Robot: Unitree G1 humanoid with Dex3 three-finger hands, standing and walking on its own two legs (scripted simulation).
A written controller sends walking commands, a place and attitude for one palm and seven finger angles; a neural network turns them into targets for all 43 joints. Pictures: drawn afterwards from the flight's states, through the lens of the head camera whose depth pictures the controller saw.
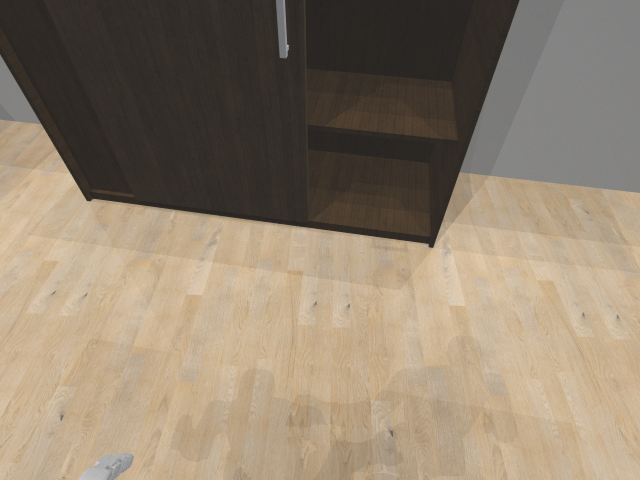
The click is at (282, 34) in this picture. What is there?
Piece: wardrobe's sliding door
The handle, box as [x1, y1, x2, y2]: [276, 0, 288, 57]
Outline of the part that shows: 276,0 279,53 280,57 286,57 288,45 286,44 284,0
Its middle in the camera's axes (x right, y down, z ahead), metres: -0.10 -0.65 +1.00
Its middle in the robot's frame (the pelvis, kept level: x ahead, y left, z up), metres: +1.20 +0.16 +0.17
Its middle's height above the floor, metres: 0.94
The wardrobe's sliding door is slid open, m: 0.52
